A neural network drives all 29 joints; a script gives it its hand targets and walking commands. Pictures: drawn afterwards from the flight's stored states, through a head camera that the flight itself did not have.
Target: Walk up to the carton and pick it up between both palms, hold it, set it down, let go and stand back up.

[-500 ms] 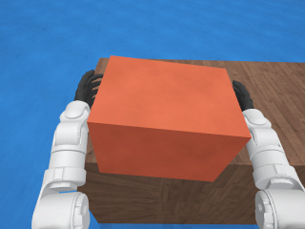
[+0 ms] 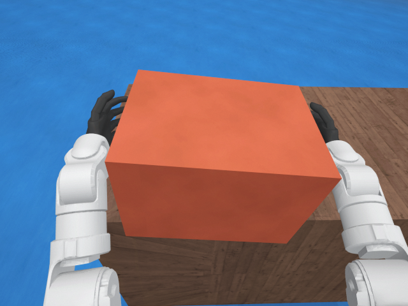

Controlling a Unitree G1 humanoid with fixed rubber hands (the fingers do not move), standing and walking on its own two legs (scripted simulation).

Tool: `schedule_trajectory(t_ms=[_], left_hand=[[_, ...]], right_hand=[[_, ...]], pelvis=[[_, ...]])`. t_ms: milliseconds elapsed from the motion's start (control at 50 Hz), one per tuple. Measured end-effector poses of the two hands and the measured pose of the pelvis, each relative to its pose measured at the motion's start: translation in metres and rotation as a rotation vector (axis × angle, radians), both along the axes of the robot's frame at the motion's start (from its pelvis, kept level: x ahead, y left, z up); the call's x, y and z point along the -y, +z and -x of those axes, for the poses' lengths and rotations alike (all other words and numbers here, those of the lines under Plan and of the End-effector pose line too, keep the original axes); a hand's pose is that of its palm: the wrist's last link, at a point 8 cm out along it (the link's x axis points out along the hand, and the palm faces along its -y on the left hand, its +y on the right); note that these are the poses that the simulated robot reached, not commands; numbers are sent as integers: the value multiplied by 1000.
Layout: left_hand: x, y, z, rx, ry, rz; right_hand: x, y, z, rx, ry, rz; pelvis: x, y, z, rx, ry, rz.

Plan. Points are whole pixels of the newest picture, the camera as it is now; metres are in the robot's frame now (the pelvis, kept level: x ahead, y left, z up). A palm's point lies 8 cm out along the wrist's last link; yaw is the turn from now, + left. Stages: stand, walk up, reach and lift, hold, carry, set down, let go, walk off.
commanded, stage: reach and lift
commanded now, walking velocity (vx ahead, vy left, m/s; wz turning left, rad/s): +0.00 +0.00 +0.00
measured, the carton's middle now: (214, 158) +0.36 -0.02 +0.13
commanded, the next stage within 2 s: hold in 1.36 s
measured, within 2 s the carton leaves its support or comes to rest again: neither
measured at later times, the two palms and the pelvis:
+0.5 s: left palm (89, 137) +0.35 +0.19 +0.21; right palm (326, 135) +0.35 -0.22 +0.19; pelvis +0.00 +0.00 +0.00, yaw +1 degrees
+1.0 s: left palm (87, 129) +0.35 +0.19 +0.22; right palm (329, 126) +0.36 -0.22 +0.21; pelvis +0.00 +0.00 +0.00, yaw +1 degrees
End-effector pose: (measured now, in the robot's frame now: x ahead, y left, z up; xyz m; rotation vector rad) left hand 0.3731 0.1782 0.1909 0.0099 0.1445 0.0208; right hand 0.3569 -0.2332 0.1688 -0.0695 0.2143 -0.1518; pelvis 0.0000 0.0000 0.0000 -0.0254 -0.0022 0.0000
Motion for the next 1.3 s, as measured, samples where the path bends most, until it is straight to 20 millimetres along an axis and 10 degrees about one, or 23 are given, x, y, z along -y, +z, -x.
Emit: schedule_trajectory(t_ms=[1300], left_hand=[[-11,38,21,42,39,26]], right_hand=[[-10,50,0,60,10,-57]], pelvis=[[4,0,1,5,17,-2]])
